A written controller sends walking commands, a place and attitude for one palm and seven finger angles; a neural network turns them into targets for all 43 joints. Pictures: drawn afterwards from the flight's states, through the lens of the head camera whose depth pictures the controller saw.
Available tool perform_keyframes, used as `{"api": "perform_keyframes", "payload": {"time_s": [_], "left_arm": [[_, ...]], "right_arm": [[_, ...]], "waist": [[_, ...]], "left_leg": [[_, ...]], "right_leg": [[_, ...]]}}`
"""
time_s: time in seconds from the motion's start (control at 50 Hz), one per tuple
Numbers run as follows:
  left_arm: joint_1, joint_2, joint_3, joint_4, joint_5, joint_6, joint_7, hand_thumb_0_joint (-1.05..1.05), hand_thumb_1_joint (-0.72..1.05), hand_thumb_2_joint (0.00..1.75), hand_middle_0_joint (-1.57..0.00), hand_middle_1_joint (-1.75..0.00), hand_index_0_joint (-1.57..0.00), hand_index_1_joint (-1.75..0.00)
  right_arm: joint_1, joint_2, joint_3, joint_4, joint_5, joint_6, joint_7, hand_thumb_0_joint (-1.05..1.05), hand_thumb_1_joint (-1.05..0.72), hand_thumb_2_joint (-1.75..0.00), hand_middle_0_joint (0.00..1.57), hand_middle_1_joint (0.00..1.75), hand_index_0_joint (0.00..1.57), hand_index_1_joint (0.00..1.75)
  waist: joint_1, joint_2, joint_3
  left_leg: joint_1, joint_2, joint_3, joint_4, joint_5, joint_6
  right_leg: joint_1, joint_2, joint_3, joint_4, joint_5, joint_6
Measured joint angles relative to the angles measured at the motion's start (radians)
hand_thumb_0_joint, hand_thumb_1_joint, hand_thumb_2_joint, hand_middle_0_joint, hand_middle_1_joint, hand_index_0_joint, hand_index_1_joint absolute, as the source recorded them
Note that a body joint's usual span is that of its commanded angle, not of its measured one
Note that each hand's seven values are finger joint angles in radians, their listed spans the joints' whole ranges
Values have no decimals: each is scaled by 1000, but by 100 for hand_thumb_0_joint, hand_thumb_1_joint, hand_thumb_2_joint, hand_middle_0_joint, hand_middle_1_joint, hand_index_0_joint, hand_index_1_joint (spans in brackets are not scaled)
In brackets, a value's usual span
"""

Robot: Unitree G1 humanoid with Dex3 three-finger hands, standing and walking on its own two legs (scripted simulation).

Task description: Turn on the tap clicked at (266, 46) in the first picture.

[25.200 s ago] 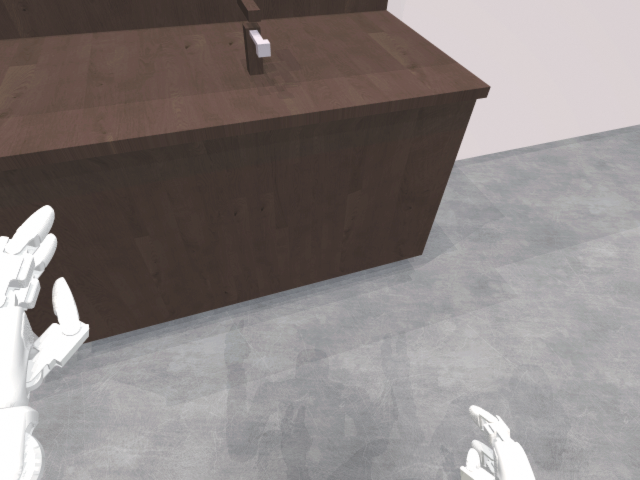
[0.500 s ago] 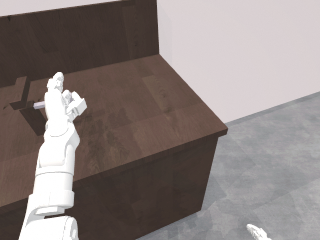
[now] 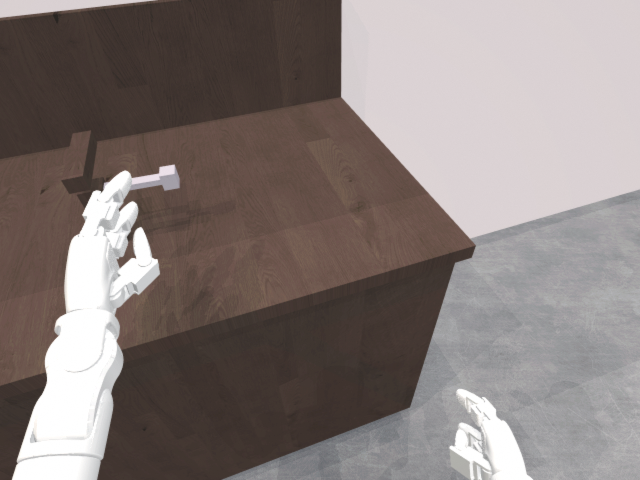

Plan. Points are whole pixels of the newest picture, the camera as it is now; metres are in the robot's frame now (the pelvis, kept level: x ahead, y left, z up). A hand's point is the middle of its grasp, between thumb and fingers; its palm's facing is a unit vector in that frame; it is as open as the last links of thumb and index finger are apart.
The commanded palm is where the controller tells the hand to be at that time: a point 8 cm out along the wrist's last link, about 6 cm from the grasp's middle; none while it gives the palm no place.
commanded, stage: draw the hand back beside the body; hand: left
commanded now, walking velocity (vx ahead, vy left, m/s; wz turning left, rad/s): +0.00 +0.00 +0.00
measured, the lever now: (169, 177) +0.52 +0.30 +0.12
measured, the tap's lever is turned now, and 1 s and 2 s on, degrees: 86 86 86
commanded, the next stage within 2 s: step back with the hand held close in 0.74 s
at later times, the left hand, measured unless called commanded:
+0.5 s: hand (92, 344) +0.20 +0.25 +0.15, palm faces +0.38 -0.86 -0.34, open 7.4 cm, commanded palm +0.16 +0.28 +0.16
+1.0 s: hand (86, 335) +0.20 +0.25 +0.16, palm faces +0.42 -0.82 -0.39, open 7.4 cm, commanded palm +0.15 +0.28 +0.17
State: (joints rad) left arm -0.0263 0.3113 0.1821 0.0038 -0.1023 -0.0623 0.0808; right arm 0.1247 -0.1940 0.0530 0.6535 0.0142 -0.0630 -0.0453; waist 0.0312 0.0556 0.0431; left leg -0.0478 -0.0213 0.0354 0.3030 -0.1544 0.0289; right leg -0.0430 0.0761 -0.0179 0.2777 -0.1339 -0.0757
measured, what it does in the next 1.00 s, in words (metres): stands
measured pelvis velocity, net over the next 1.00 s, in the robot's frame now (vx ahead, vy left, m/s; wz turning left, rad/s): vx -0.01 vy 0.00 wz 0.02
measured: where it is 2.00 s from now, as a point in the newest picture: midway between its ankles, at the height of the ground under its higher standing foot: outside the picture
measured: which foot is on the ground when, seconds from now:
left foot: down 0.00-1.00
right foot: down 0.00-1.00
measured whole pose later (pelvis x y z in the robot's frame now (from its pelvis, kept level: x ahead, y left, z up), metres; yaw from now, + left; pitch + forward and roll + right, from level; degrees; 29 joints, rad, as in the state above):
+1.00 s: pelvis -0.01 +0.00 +0.00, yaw +1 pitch -4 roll -1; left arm 0.39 0.35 0.31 -0.34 -0.07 -0.15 0.10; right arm 0.16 -0.23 0.02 0.62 0.00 -0.08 -0.04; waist 0.04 0.08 0.04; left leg -0.15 0.00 0.01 0.40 -0.19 0.02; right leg -0.09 0.10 -0.04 0.28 -0.12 -0.08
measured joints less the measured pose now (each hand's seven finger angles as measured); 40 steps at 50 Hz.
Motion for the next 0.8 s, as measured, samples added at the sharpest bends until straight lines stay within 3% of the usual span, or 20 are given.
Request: {"api": "perform_keyframes", "payload": {"time_s": [0.12,0.22,0.5,0.66,0.8], "left_arm": [[130,20,56,-116,1,-9,-5,2,89,90,-19,-25,-19,-26],[201,11,55,-181,7,-30,2,2,90,90,-19,-27,-20,-27],[429,18,66,-326,18,-52,0,2,89,90,-21,-29,-21,-30],[401,1,63,-311,24,-47,14,2,89,90,-21,-30,-21,-30],[396,5,61,-309,21,-46,13,2,90,90,-20,-30,-21,-30]], "right_arm": [[53,-14,-12,6,-8,2,6,2,-91,-90,21,30,20,30],[69,-40,-29,29,-10,-10,7,2,-91,-90,20,30,20,30],[40,-29,-41,7,-25,-51,9,2,-91,-90,20,30,20,30],[27,-31,-38,16,-25,-63,0,2,-91,-90,20,30,20,30],[30,-17,-28,22,-29,-67,3,2,-91,-90,20,30,20,30]], "waist": [[15,4,4],[32,14,14],[31,6,10],[50,17,21],[41,9,18]], "left_leg": [[21,1,3,-5,-5,1],[24,-6,-8,-5,-2,7],[26,0,-11,13,-15,2],[23,-2,-26,26,-15,1],[29,1,-23,17,-11,-4]], "right_leg": [[27,1,4,-19,4,3],[35,-5,-7,-22,4,8],[45,1,-9,-18,-2,4],[48,-1,-25,-12,-5,2],[47,1,-22,-9,-6,-3]]}}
